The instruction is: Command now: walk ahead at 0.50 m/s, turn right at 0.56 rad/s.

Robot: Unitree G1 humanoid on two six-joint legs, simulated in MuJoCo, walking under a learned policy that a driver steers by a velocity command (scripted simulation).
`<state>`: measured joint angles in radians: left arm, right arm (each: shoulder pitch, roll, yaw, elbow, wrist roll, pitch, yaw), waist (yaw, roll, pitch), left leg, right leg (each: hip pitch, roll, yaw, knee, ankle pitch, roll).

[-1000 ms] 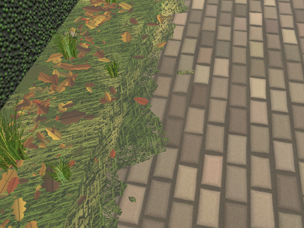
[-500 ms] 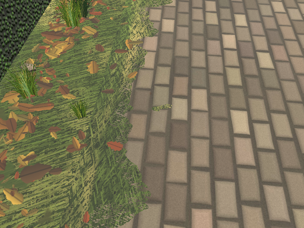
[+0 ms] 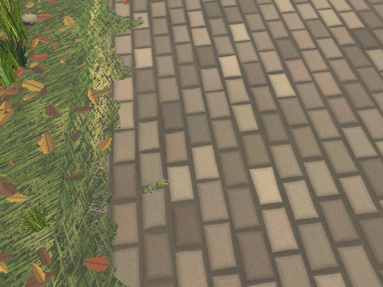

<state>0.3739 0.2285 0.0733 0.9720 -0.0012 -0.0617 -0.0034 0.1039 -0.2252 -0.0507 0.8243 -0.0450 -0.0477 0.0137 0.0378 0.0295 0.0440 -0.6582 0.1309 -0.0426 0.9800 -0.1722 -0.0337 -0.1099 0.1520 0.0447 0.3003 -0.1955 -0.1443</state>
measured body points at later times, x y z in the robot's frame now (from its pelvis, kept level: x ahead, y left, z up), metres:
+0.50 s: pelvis +0.29 +0.05 +0.00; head +0.31 +0.06 +0.45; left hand +0.43 +0.30 -0.13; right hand +0.28 -0.22 -0.13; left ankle +0.31 +0.12 -0.74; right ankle +0.27 -0.09 -0.67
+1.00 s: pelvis +0.53 +0.00 +0.00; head +0.55 -0.02 +0.45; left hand +0.57 +0.28 -0.10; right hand +0.67 -0.26 -0.13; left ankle +0.49 +0.12 -0.66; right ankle +0.54 -0.09 -0.74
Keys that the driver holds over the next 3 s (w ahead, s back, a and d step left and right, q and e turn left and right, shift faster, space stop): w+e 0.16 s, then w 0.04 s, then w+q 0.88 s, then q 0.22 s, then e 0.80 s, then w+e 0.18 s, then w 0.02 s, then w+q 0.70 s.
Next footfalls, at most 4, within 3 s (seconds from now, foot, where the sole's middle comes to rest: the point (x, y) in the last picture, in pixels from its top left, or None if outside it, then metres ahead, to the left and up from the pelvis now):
0.28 left None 0.35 0.11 -0.78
0.80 right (240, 256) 0.58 -0.09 -0.78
1.30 left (170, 208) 0.77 0.18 -0.78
1.84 right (221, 216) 0.74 -0.02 -0.78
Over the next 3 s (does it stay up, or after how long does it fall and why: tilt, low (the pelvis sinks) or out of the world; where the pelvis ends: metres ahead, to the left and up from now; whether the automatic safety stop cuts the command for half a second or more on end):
stays up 1.00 0.05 0.00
